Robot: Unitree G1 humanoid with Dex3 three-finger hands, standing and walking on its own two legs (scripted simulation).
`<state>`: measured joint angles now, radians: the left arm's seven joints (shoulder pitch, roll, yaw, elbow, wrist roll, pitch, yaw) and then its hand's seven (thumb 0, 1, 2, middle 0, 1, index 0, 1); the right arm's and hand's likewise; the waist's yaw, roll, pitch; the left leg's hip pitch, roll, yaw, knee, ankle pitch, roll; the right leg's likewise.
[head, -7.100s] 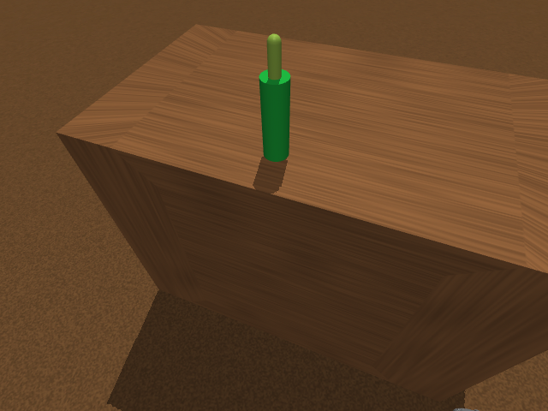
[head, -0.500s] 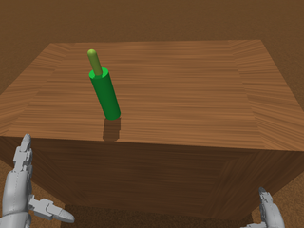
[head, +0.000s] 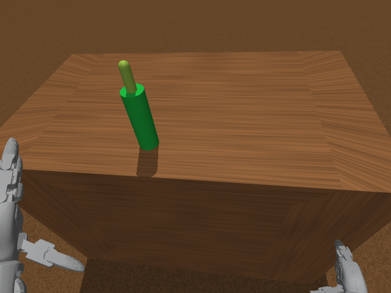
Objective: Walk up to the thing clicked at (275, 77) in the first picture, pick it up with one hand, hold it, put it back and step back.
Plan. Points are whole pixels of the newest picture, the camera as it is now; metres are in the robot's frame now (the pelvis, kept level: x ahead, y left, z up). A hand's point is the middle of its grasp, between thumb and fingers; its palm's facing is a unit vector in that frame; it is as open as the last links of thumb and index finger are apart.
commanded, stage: rise first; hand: left
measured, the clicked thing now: (138, 108) +0.46 +0.17 +0.14
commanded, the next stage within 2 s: go down in 0.42 s
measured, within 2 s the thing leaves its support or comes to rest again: neither
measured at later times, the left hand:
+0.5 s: hand (40, 203) +0.19 +0.25 +0.19, palm faces +0.38 -0.80 -0.46, open 17.7 cm
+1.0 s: hand (33, 162) +0.26 +0.29 +0.20, palm faces +0.31 -0.88 -0.35, open 17.6 cm
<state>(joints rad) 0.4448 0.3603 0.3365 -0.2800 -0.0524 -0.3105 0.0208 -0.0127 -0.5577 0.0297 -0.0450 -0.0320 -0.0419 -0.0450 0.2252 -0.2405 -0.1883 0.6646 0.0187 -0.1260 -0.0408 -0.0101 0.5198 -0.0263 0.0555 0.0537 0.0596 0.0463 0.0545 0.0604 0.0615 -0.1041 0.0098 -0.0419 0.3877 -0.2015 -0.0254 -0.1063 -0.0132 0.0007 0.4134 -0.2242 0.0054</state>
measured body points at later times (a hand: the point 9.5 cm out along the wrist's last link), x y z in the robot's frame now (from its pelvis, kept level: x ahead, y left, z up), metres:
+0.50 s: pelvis +0.00 +0.00 +0.00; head -0.01 -0.02 +0.45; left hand +0.17 +0.29 +0.21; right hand +0.16 -0.27 -0.09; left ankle +0.01 +0.14 -0.74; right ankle +0.01 -0.12 -0.74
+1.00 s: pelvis +0.00 +0.00 -0.01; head -0.01 -0.01 +0.44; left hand +0.24 +0.33 +0.22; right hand +0.17 -0.26 -0.09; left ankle +0.01 +0.14 -0.74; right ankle +0.01 -0.12 -0.74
